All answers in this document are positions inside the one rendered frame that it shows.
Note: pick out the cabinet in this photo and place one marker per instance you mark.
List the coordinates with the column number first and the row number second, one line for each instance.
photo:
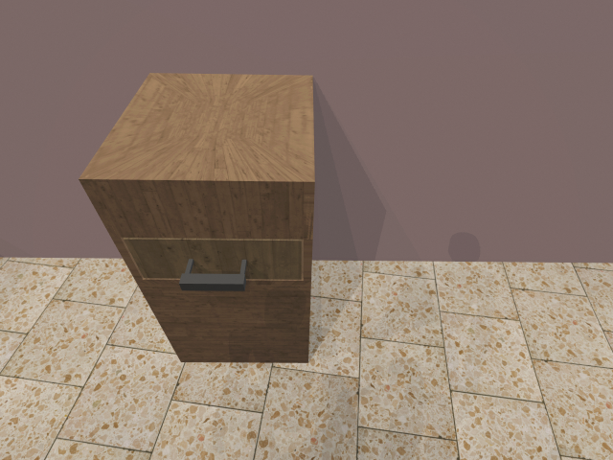
column 215, row 156

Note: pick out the handle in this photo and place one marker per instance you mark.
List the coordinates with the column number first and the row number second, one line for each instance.
column 213, row 282

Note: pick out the drawer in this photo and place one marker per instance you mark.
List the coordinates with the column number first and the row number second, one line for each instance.
column 266, row 258

